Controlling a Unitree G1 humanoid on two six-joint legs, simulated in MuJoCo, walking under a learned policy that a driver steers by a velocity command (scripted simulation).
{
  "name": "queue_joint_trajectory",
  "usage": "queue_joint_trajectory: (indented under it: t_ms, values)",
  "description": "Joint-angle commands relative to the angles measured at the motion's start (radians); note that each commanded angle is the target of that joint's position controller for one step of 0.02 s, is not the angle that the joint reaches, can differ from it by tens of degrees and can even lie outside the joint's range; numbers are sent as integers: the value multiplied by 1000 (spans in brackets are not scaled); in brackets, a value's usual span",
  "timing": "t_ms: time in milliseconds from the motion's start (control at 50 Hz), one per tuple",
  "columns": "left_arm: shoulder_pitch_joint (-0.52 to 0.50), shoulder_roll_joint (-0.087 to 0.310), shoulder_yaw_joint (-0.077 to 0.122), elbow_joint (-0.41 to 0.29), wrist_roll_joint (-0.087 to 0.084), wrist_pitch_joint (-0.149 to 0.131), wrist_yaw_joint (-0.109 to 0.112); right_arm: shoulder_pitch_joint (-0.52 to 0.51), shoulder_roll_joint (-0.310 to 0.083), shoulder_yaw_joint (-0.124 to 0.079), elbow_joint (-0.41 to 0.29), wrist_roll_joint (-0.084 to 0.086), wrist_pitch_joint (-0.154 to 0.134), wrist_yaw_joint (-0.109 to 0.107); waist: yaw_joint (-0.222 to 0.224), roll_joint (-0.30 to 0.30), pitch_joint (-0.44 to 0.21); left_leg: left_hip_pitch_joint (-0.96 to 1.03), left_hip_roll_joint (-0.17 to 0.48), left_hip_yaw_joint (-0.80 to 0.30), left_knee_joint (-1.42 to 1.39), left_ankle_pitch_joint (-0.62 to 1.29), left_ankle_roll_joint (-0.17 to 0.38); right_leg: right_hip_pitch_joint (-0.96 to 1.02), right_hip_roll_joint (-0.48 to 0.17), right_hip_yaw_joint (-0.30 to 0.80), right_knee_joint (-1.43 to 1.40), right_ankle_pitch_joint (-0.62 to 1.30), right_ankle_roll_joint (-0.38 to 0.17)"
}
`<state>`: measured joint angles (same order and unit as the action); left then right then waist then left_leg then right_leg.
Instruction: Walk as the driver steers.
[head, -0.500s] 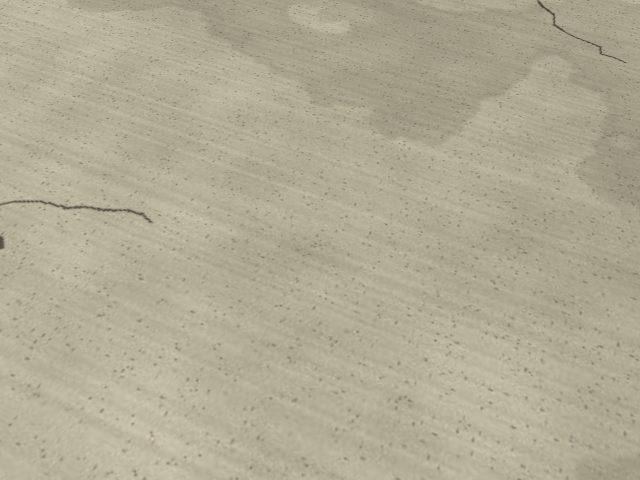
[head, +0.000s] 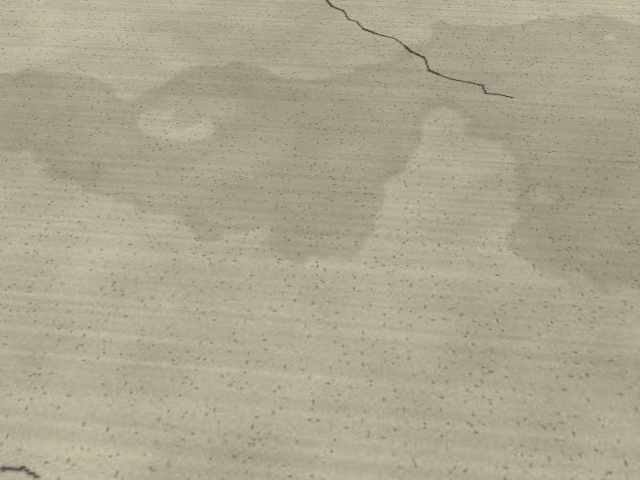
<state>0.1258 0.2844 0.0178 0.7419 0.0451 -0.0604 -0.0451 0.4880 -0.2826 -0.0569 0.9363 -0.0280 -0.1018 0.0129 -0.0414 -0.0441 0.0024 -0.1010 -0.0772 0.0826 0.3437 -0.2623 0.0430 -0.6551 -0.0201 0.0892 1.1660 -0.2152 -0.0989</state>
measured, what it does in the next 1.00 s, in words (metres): walks ahead, turning left: right foot, then left foot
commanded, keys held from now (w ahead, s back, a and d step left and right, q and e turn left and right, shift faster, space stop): w+shift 0.10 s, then w+q+shift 0.02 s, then q+shift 0.24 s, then shift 0.64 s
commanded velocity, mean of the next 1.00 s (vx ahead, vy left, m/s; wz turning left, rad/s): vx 0.35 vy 0.00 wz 0.21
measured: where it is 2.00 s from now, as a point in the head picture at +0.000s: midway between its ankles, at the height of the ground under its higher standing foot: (268, 338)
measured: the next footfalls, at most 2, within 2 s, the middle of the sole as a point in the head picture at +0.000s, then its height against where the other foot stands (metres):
right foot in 0.22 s outside the picture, level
left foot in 0.64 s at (263, 436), level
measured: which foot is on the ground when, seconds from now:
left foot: down 0.00-0.22, up 0.24-0.62, down 0.64-1.00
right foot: up 0.00-0.20, down 0.22-0.64, up 0.66-0.92, down 0.94-1.00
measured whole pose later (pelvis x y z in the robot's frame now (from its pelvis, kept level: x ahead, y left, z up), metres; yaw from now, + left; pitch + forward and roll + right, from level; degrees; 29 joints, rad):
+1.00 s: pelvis +0.52 -0.01 -0.01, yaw +15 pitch +1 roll +1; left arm 0.17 0.24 0.03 0.93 0.02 0.03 0.02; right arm 0.14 -0.22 -0.04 0.76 -0.02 0.01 -0.01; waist 0.00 0.02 0.01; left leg -0.39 -0.02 0.01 0.53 -0.17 0.01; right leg -0.30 -0.04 0.01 0.60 -0.31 0.03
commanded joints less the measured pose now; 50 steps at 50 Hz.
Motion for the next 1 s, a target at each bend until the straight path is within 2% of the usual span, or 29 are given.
queue_joint_trajectory:
  t_ms: [20,80,120,160,180,200,220,240,260,280,300,360,420,480,560,620,640,660,680,700,720,740,780,820,920,940,960,980,1000]
  values:
    - [-116,38,-18,-121,5,-12,-16,-70,-79,-3,-66,16,-38,7,61,84,143,-125,236,-192,-317,115,139,-78,-68,-46,-242,156,21]
    - [-227,0,-41,-149,-11,-23,-34,0,-108,-5,-40,35,-49,9,22,72,153,-138,230,-101,-414,405,122,137,-40,-168,-479,342,-4]
    - [-247,21,-37,-150,-9,-25,-25,37,-136,-6,-19,33,-44,8,17,78,133,16,244,-75,-354,677,112,157,-11,-187,-555,338,-24]
    - [-168,50,-25,-128,14,-39,-4,65,-172,-7,1,24,-27,-6,56,128,43,142,246,-85,-122,1127,83,278,77,-200,-606,235,-33]
    - [-5,83,-10,-77,21,-49,10,59,-188,-9,7,20,-15,-17,128,154,-49,133,238,-99,92,1190,58,456,105,-175,-632,224,-38]
    - [171,110,5,-23,28,-60,26,27,-196,-10,2,34,-8,-26,220,167,-131,50,206,-99,335,1074,33,661,41,-127,-701,362,-43]
    - [308,194,28,9,50,-63,45,31,-120,4,-35,39,-8,-26,233,94,-273,-147,138,-82,647,596,23,926,-177,29,-596,599,-53]
    - [295,242,45,-7,51,-64,33,208,35,36,-57,105,1,-39,119,-210,-545,-446,-3,-92,1145,-319,-11,1261,-577,458,-545,1147,-222]
    - [248,191,44,-56,-38,-45,28,109,-92,16,-56,48,-6,-24,198,-63,-668,-517,58,-283,1181,-313,-45,1235,-461,450,-588,942,-254]
    - [174,148,38,-56,-40,-37,36,-41,-133,-11,-128,85,0,-29,177,-67,-453,-605,108,-229,1127,-280,-59,1085,-429,271,-625,903,-222]
    - [122,119,35,-29,-43,-42,40,-106,-109,-10,-150,87,11,-36,131,-3,-261,-628,147,-183,1051,-222,-80,881,-363,166,-697,843,-179]
    - [-3,48,29,-24,-31,-51,46,-48,-36,-22,-151,73,78,-43,5,-33,-91,-474,201,-144,978,-135,-96,501,-302,-28,-859,662,-127]
    - [-84,67,38,-3,-29,-58,50,-114,7,-13,-214,55,99,-42,-36,-38,4,-436,195,-120,761,-43,-94,320,-264,-162,-938,696,-131]
    - [-59,100,52,18,-42,-45,71,-185,5,-5,-231,36,76,-11,0,-15,-46,-333,142,-61,443,265,-67,381,-191,-268,-910,655,-113]
    - [0,159,70,56,-72,-16,76,-312,-45,-12,-295,28,64,34,34,-4,-45,-362,122,-75,275,268,-21,553,-252,-229,-830,611,-87]
    - [11,163,74,71,-80,4,79,-233,-107,-41,-283,13,52,36,-25,12,-76,-203,55,-35,136,309,35,559,-209,-245,-609,622,-23]
    - [75,148,70,79,-61,5,77,-206,-183,-64,-283,9,48,19,-24,104,-121,-86,97,-90,119,729,67,518,-129,-281,-441,478,35]
    - [143,95,47,67,-33,-2,67,-188,-255,-69,-313,-26,53,-3,-5,302,-234,205,362,-389,214,1295,242,232,-8,-286,-79,-129,115]
    - [183,75,29,82,-43,2,46,-196,-161,-27,-322,-22,50,-4,12,291,-436,314,513,-591,200,1390,389,163,31,-67,95,-518,144]
    - [159,133,45,90,-73,16,33,-233,-109,-13,-325,-1,55,7,-2,190,-433,255,465,-524,164,1153,372,150,-17,21,108,-485,149]
    - [96,129,46,80,-82,34,36,-286,-98,-11,-320,13,60,13,10,135,-324,166,407,-453,137,895,314,102,-46,1,68,-462,147]
    - [51,115,46,80,-73,52,49,-331,-93,-9,-313,24,66,14,22,77,-217,37,369,-405,92,716,264,93,-62,-16,-20,-428,149]
    - [63,96,44,96,-62,82,68,-391,-118,-19,-308,13,84,4,67,118,-134,-177,303,-325,25,538,213,225,-46,-64,-195,-351,162]
    - [105,64,37,124,-56,88,76,-394,-110,-21,-303,0,91,-10,69,153,-172,-202,290,-302,6,471,211,317,-30,-78,-296,-269,169]
    - [110,44,33,157,-37,83,69,-403,-64,-9,-265,20,100,-31,85,170,-162,-280,235,-254,-1,-14,119,497,-4,-117,-617,15,115]
    - [99,60,33,153,-18,82,66,-366,-35,0,-243,16,98,-29,75,139,-128,-318,197,-231,9,-159,59,520,-39,-76,-683,44,89]
    - [74,119,42,136,-9,81,70,-337,-25,1,-233,5,96,-27,36,47,-73,-340,133,-175,76,-234,4,466,-134,26,-749,-19,49]
    - [24,118,42,143,-19,77,70,-335,-5,1,-238,7,96,-28,-3,-110,-30,-208,72,-91,117,-112,-35,260,-159,72,-829,-274,6]
    - [-36,68,27,124,-17,65,68,-367,-23,-4,-227,2,96,-33,1,-107,14,-126,75,-95,141,-7,-47,178,-132,66,-874,-374,25]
